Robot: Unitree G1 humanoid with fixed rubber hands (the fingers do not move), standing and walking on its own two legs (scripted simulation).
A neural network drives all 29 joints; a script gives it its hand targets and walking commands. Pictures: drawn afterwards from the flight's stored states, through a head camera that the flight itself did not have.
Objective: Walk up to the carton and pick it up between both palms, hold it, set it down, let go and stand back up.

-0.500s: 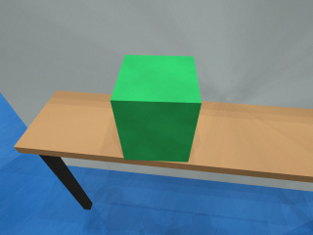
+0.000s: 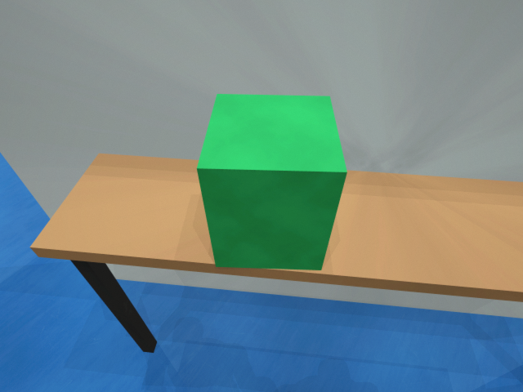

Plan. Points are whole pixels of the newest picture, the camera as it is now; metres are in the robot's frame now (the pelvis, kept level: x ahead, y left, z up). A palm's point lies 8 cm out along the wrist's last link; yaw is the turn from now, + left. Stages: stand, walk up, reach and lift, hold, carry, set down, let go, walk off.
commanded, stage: stand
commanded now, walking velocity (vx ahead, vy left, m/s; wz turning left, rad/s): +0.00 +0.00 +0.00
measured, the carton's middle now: (270, 184) +0.47 +0.00 +0.06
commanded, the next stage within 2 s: none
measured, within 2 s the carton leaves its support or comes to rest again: neither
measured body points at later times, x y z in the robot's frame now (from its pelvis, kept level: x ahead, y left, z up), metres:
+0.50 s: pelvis +0.00 +0.02 +0.00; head -0.01 +0.03 +0.45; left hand -0.02 +0.22 -0.17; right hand -0.05 -0.19 -0.16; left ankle -0.02 +0.06 -0.74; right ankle +0.03 -0.09 -0.74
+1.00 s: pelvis +0.00 +0.04 +0.00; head -0.01 +0.05 +0.45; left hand -0.05 +0.23 -0.17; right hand -0.08 -0.16 -0.15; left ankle -0.02 +0.06 -0.74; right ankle +0.03 -0.09 -0.74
